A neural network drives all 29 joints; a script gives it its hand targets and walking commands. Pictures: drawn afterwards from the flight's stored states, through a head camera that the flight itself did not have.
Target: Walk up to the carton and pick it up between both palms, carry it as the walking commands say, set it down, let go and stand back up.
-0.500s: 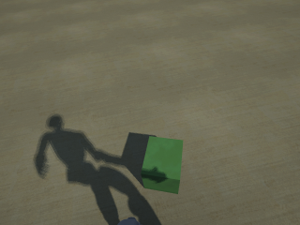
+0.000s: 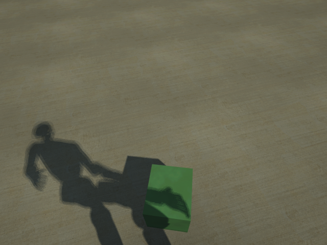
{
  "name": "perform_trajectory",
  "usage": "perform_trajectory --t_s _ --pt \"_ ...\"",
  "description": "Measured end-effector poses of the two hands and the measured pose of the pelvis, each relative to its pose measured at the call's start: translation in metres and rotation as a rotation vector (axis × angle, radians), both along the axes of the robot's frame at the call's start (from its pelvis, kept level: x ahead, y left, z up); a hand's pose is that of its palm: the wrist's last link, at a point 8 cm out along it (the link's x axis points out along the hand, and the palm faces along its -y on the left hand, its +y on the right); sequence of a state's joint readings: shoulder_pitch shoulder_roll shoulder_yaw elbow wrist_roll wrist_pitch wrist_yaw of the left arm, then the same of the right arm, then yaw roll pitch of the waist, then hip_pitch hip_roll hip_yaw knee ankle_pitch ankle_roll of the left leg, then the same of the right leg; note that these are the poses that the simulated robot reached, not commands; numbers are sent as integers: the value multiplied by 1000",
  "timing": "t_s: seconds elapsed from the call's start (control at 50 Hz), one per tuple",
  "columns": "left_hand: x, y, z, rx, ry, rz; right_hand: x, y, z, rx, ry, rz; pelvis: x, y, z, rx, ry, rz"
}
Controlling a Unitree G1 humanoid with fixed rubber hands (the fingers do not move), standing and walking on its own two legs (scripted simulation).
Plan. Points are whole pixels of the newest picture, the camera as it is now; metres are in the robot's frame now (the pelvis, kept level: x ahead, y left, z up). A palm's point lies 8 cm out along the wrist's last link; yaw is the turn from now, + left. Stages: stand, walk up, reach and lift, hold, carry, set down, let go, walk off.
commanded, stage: walk up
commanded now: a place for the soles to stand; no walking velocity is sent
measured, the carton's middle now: (169, 198) +0.46 +0.01 -0.63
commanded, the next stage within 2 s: none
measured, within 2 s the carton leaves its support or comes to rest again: neither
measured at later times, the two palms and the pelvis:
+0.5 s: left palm out of the picture +0.12 +0.29 -0.08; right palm out of the picture +0.10 -0.38 -0.10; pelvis +0.02 -0.04 +0.00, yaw -1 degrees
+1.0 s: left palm out of the picture +0.15 +0.29 -0.07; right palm out of the picture +0.13 -0.34 -0.08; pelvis +0.05 -0.02 +0.03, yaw +2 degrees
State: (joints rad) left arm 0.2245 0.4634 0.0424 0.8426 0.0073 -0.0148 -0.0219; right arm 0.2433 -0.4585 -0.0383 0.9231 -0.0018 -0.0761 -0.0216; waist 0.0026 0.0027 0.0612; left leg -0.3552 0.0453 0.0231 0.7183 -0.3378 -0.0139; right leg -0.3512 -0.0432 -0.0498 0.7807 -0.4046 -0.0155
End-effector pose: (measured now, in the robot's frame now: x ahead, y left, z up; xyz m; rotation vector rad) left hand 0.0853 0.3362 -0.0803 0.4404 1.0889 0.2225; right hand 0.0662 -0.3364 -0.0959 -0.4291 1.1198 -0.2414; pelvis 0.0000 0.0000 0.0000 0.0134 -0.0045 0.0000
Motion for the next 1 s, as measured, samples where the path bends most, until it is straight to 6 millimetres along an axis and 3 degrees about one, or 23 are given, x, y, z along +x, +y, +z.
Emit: perform_trajectory --t_s 0.12,0.28,0.4,0.5,0.58,0.72,0.86,1.0 --pt "49 -17 9 5 -71 -37 21 -10 2 5 -5 -19 13 -13 4 6 -10 5" --pt "47 -18 0 -4 -35 -19 64 -9 10 -6 -96 22 26 -12 2 20 -31 0" --pt "48 -33 1 -20 -29 -18 44 -25 9 -11 -62 -11 24 -24 4 10 -52 -17" --pt "34 -44 -3 6 11 -19 34 -42 -3 9 -28 -49 22 -39 -1 -1 -62 -15" --pt "34 -52 1 -9 10 -5 24 -41 -4 31 19 -56 21 -41 5 2 -50 -3" --pt "58 -56 10 -41 -58 -2 13 -25 1 60 70 -57 23 -37 16 -1 -46 16" --pt "73 -52 14 -76 -74 19 26 -14 12 52 75 -38 33 -29 25 -9 -41 20" --pt "66 -42 11 -80 -26 62 63 -6 20 52 45 -2 45 -25 30 -11 -32 33"
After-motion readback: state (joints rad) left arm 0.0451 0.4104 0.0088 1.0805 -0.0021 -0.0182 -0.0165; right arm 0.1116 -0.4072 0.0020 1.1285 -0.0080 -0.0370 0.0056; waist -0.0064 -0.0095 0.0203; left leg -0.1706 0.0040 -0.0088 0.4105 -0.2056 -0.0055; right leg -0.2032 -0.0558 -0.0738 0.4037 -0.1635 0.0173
